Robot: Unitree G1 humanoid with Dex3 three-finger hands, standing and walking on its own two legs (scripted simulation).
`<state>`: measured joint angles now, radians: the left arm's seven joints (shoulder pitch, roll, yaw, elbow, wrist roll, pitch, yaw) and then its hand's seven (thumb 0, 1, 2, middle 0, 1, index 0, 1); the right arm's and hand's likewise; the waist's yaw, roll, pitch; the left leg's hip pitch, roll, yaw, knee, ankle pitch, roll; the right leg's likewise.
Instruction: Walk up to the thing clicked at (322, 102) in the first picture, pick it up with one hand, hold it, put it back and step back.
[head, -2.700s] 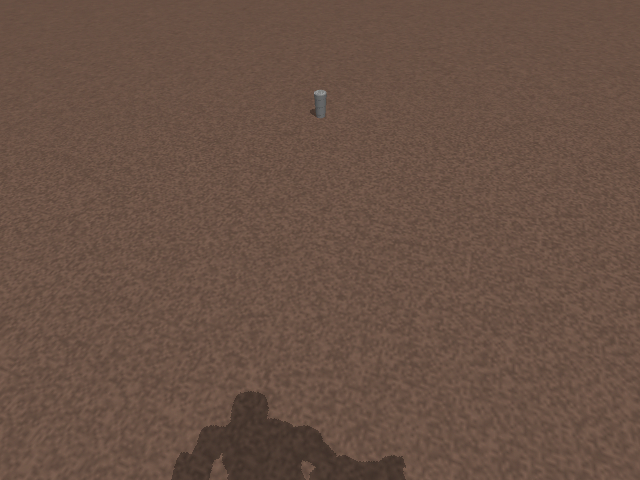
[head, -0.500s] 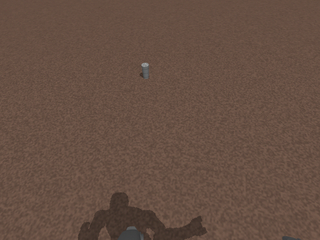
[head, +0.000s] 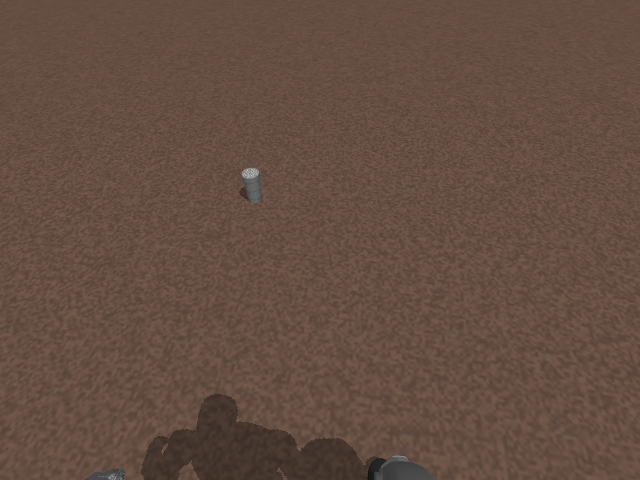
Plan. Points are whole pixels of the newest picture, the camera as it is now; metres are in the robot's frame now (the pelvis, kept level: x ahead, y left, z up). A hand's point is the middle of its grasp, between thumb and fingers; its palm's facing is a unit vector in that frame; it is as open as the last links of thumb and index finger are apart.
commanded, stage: walk up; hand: left
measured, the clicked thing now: (252, 186) +1.42 +0.27 -0.69
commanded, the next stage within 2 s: none
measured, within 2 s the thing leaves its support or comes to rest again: neither
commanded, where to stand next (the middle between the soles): +1.10 +0.00 m, yaw +2 degrees
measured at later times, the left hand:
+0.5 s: hand (139, 408) +0.28 +0.29 -0.15, palm faces +0.06 -0.93 -0.37, open 7.4 cm
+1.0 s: hand (196, 237) +0.61 +0.25 -0.13, palm faces -0.01 -0.91 -0.42, open 7.4 cm
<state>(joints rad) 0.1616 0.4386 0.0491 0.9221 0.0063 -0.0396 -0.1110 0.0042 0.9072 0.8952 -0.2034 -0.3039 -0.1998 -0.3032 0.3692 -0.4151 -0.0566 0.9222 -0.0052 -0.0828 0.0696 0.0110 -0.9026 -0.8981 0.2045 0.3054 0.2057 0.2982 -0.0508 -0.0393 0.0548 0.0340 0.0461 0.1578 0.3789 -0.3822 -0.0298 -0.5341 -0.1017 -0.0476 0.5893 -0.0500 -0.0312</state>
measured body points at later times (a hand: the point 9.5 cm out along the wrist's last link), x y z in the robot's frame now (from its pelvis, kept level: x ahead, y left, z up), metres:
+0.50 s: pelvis +0.28 +0.00 -0.01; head +0.29 +0.02 +0.44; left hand +0.28 +0.34 -0.12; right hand +0.42 -0.32 -0.10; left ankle +0.41 +0.13 -0.73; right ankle +0.18 -0.13 -0.73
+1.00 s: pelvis +0.51 -0.04 -0.02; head +0.52 -0.06 +0.43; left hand +0.61 +0.30 -0.10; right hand +0.55 -0.37 -0.14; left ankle +0.42 +0.12 -0.71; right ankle +0.61 -0.15 -0.73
